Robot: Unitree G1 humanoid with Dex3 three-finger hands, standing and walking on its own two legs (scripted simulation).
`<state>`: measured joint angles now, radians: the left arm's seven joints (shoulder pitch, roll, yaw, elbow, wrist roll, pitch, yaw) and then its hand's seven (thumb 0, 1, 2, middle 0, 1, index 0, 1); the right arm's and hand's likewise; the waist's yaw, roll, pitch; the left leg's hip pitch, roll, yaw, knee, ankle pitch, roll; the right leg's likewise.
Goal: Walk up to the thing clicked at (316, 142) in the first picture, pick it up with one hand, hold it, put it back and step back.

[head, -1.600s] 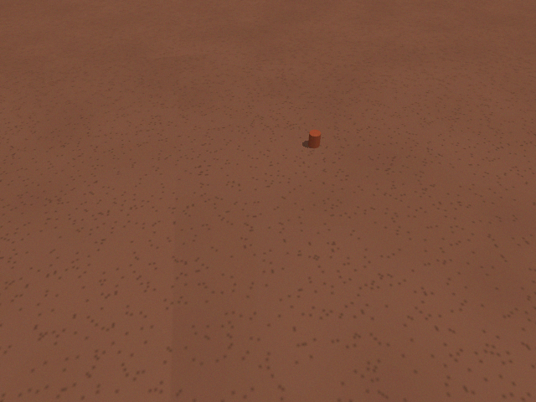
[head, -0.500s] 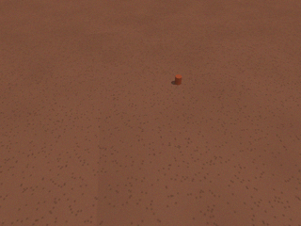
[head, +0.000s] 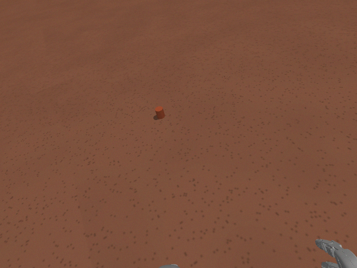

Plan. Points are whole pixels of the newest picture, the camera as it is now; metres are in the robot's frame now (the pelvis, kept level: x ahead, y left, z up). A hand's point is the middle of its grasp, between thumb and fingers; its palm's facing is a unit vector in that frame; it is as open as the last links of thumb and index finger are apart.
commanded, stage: walk up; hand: left
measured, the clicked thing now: (160, 112) +1.51 +0.39 -0.71
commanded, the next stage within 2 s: none
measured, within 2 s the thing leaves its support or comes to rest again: neither
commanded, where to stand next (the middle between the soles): +1.17 +0.69 m, yaw -73 degrees
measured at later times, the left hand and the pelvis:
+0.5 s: hand (94, 163) +0.51 +0.39 -0.11, palm faces -0.38 -0.76 -0.53, open 7.4 cm; pelvis +0.29 +0.13 +0.01, yaw -19 degrees
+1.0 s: hand (95, 123) +0.76 +0.47 -0.13, palm faces -0.47 -0.63 -0.62, open 7.4 cm; pelvis +0.55 +0.23 -0.03, yaw -33 degrees
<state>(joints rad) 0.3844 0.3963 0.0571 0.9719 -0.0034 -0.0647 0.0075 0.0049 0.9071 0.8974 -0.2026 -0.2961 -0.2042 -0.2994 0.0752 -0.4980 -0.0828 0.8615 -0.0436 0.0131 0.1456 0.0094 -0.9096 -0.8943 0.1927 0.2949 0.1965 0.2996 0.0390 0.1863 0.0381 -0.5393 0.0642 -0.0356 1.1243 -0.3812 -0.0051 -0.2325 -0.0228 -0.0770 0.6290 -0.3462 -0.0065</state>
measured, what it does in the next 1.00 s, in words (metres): walks ahead, turning right: left foot, then right foot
